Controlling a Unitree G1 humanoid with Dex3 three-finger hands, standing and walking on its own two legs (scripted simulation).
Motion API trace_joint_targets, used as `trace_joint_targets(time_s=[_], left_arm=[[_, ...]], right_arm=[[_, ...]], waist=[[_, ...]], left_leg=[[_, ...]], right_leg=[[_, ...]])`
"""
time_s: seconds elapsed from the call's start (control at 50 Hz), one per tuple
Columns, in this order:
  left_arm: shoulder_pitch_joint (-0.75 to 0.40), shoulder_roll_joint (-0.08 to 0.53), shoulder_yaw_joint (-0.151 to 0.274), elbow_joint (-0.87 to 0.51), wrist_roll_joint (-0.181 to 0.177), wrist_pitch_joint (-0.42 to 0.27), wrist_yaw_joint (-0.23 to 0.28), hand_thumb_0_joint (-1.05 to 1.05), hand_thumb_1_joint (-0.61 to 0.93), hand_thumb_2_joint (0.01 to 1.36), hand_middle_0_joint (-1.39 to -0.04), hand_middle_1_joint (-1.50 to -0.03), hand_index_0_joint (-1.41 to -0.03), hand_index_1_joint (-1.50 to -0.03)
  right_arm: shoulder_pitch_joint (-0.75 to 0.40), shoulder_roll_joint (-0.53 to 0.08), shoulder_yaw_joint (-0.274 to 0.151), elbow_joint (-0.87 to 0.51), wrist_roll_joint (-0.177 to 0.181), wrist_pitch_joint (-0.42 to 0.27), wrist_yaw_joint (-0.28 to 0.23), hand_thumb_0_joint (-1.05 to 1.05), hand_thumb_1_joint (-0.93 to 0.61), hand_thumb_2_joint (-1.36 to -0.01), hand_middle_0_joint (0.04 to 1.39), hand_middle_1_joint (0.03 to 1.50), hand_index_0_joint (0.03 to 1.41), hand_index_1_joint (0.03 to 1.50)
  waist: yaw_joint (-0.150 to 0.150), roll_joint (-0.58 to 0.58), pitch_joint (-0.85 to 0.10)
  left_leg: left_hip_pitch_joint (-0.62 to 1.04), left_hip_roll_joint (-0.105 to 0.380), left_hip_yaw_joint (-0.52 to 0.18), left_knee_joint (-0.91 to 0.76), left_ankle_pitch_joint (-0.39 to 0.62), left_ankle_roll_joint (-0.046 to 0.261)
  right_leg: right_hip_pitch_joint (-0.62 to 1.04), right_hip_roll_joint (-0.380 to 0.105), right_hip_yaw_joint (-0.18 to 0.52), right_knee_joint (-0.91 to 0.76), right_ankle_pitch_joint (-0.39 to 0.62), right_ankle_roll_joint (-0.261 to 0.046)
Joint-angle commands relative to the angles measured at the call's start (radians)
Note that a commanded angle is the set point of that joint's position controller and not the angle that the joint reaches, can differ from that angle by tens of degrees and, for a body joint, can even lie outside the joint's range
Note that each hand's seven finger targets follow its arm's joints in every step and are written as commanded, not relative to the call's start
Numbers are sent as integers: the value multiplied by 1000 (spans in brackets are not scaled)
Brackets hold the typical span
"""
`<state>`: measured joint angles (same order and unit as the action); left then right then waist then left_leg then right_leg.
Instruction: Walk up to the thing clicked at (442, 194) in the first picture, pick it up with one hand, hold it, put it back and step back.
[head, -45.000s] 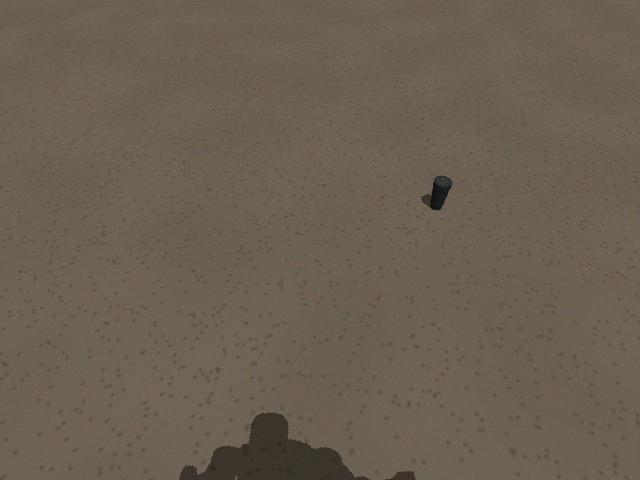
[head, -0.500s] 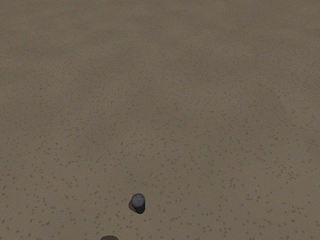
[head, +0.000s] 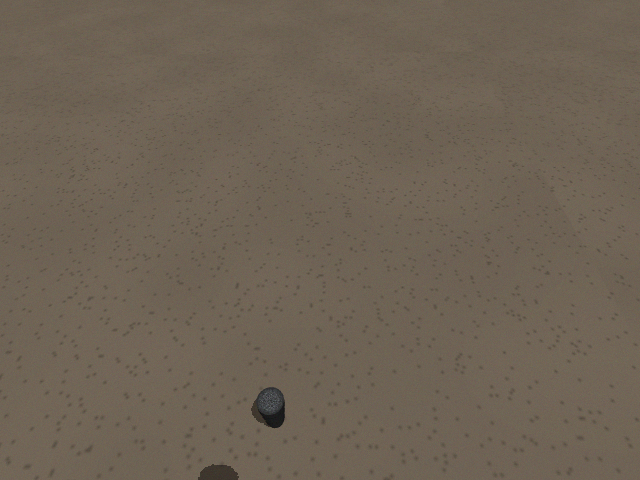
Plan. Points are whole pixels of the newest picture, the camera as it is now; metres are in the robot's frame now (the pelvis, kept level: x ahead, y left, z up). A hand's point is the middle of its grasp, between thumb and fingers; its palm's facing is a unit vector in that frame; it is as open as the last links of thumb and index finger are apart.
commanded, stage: stand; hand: left
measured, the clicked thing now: (273, 410) +0.47 +0.18 -0.71
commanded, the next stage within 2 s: step back in 0.26 s
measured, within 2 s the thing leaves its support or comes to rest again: neither
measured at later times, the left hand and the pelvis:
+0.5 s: hand out of the picture +0.09 +0.29 -0.16, palm faces -0.02 -0.92 -0.39, open 7.4 cm; pelvis -0.03 +0.03 -0.02, yaw -1 degrees
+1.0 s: hand out of the picture +0.00 +0.33 -0.18, palm faces -0.11 -0.92 -0.38, open 7.4 cm; pelvis -0.12 +0.07 -0.03, yaw -5 degrees
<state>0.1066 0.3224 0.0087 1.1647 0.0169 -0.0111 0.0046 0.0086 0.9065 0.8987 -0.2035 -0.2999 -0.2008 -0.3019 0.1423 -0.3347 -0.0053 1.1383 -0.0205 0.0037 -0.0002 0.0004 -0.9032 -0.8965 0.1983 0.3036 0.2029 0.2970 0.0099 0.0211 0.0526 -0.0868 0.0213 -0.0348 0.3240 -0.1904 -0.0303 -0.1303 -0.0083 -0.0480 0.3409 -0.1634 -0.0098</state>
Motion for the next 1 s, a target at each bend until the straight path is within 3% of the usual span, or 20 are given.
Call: trace_joint_targets(time_s=[0.0,0.22,0.24,0.28,0.3,0.34,0.36,0.4,0.46,0.5,0.52,0.54,0.56,0.58,0.64,0.74,0.78,0.82,0.92,0.98], left_arm=[[-44,216,42,-58,-6,-22,12,0,900,900,-200,-300,-200,-300],[-50,221,40,-62,-7,-20,11,0,900,900,-200,-300,-200,-300],[-44,303,95,-94,-26,-10,12,0,900,900,-200,-300,-200,-300],[-12,315,109,-126,-28,-5,16,0,900,900,-200,-300,-200,-300],[-26,328,116,-152,-23,-4,17,0,900,900,-200,-300,-200,-300],[-74,324,121,-211,-4,2,21,0,900,900,-200,-300,-200,-300],[-96,319,123,-240,5,5,22,0,900,900,-200,-300,-200,-300],[-130,295,113,-272,14,14,24,0,900,900,-200,-300,-200,-300],[-130,298,112,-314,19,26,31,0,900,900,-200,-300,-200,-300],[-125,296,105,-327,3,42,27,0,900,900,-200,-300,-200,-300],[-94,273,100,-328,-5,55,23,0,900,900,-200,-300,-200,-300],[-44,213,90,-343,-19,62,22,0,900,900,-200,-300,-200,-300],[-76,219,93,-344,-18,63,32,0,900,900,-200,-300,-200,-300],[-97,240,101,-338,-4,63,45,0,900,900,-200,-300,-200,-300],[-41,243,97,-317,-25,65,44,0,900,900,-200,-300,-200,-300],[-11,236,101,-349,-7,53,33,0,900,900,-200,-300,-200,-300],[-18,234,104,-365,-6,52,32,0,900,900,-200,-300,-200,-300],[-16,230,106,-371,-4,49,30,0,900,900,-200,-300,-200,-300],[83,217,112,-351,4,42,18,0,900,900,-200,-300,-200,-300],[162,225,119,-325,14,31,14,0,900,900,-200,-300,-200,-300]], right_arm=[[-41,-200,-38,-57,4,-29,-20,0,-900,-900,200,300,200,300],[-46,-201,-34,-51,4,-26,-19,0,-900,-900,200,300,200,300],[-88,-255,-56,-80,12,-9,-12,0,-900,-900,200,300,200,300],[-54,-222,-55,-113,26,3,-11,0,-900,-900,200,300,200,300],[-31,-216,-57,-127,27,11,-10,0,-900,-900,200,300,200,300],[-11,-215,-76,-151,19,31,-6,0,-900,-900,200,300,200,300],[8,-218,-79,-168,18,39,0,0,-900,-900,200,300,200,300],[31,-215,-83,-186,24,44,5,0,-900,-900,200,300,200,300],[80,-222,-87,-199,19,44,2,0,-900,-900,200,300,200,300],[105,-216,-95,-194,-1,29,-1,0,-900,-900,200,300,200,300],[91,-221,-102,-198,-17,21,-4,0,-900,-900,200,300,200,300],[58,-308,-121,-228,-43,11,-7,0,-900,-900,200,300,200,300],[13,-402,-135,-250,-27,7,-3,0,-900,-900,200,300,200,300],[22,-407,-141,-264,-20,4,-6,0,-900,-900,200,300,200,300],[-58,-286,-109,-276,-24,1,-33,0,-900,-900,200,300,200,300],[35,-252,-114,-291,-4,2,-49,0,-900,-900,200,300,200,300],[59,-269,-120,-298,-3,3,-48,0,-900,-900,200,300,200,300],[70,-271,-121,-309,-3,4,-46,0,-900,-900,200,300,200,300],[3,-289,-121,-340,2,9,-38,0,-900,-900,200,300,200,300],[-46,-280,-112,-347,13,12,-30,0,-900,-900,200,300,200,300]], waist=[[-3,-20,-86],[-6,-12,-54],[-1,-39,44],[-6,-81,-35],[-13,-123,-74],[-17,-191,-104],[-27,-183,-104],[-34,-181,-92],[-32,-205,-116],[-46,-164,-129],[-36,-100,-98],[-6,109,-101],[-23,226,-81],[-59,218,-104],[12,101,-73],[-35,95,-101],[-57,100,-101],[-63,95,-114],[-24,103,-146],[18,30,-157]], left_leg=[[-17,98,-63,-53,174,41],[-27,99,-56,-69,109,36],[-119,71,-60,68,234,61],[-119,12,-6,229,192,54],[-142,-25,18,315,92,50],[-185,-71,-15,571,-322,64],[-180,-61,-54,650,-344,75],[-200,-61,-47,670,-320,75],[-229,-27,-22,473,-275,56],[-167,-39,33,179,-78,50],[-123,-19,-3,72,66,50],[-77,187,-283,-1,305,96],[-87,296,-402,31,563,194],[-123,346,-483,18,516,258],[-20,179,-185,119,598,143],[147,177,-172,164,631,152],[167,221,-205,171,637,210],[152,227,-208,180,634,220],[29,244,-227,167,381,235],[-118,205,-186,221,247,165]], right_leg=[[74,-128,111,-45,183,-10],[47,-122,115,-65,112,-7],[-11,-126,145,4,309,-22],[6,-194,196,11,437,-93],[16,-250,243,-2,443,-145],[-55,-351,310,-6,416,-248],[-108,-352,288,16,407,-258],[-145,-298,225,62,389,-241],[-67,-285,229,132,363,-202],[-50,-231,183,242,301,-145],[-112,-180,167,310,207,-113],[-232,-29,117,460,-55,-47],[-332,122,156,605,-460,-15],[-319,127,251,740,-513,-11],[-421,121,279,859,-332,-14],[-408,93,210,721,-301,31],[-384,75,198,640,-348,35],[-344,62,173,573,-345,25],[-190,33,109,348,-272,-9],[-30,5,142,146,-29,-52]])
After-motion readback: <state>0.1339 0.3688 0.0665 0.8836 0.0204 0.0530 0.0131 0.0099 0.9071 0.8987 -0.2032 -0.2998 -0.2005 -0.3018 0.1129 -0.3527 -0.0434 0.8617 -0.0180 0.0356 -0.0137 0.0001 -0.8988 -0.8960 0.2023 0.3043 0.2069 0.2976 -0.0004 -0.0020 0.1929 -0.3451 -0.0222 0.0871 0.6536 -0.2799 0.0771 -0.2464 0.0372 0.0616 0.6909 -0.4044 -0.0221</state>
